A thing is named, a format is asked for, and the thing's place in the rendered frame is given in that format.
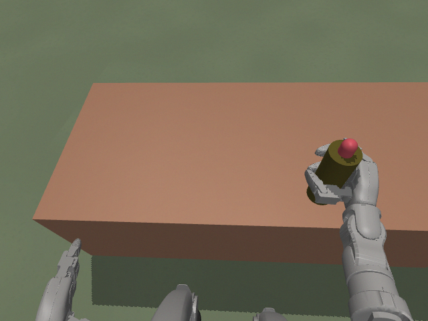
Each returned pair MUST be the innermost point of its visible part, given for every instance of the right robot hand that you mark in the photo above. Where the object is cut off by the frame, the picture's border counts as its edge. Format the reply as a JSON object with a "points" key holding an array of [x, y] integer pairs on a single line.
{"points": [[362, 185]]}

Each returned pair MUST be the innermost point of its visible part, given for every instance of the right robot arm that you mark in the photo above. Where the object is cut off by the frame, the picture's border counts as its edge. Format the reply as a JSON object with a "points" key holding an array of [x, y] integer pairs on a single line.
{"points": [[371, 286]]}

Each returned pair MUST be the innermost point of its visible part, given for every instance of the bottle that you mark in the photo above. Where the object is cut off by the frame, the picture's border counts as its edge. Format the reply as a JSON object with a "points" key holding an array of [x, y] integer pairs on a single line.
{"points": [[338, 163]]}

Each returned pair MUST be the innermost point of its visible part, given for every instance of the left robot hand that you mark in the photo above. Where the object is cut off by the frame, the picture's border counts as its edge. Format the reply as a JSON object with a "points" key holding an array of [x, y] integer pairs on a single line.
{"points": [[56, 302]]}

